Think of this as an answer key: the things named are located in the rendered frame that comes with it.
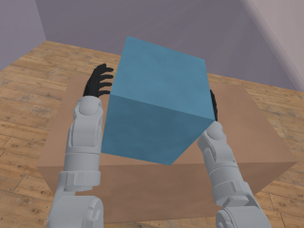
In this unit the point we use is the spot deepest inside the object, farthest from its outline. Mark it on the robot right upper arm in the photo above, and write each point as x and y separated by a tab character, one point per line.
241	217

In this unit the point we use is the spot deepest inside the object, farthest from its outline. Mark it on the robot left upper arm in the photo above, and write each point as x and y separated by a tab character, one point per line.
77	212

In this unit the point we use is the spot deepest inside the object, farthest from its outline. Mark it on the right robot forearm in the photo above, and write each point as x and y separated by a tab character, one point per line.
229	188

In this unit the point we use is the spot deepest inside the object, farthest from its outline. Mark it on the left robot hand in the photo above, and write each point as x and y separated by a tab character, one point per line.
93	84

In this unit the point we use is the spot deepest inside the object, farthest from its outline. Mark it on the carton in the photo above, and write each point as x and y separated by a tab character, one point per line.
159	104

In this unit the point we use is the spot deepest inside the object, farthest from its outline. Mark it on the right robot hand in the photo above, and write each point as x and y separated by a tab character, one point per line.
214	103

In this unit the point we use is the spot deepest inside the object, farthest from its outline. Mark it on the pedestal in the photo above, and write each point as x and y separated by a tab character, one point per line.
133	190

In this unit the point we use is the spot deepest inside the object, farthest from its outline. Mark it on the left robot forearm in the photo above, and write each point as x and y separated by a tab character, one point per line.
83	150

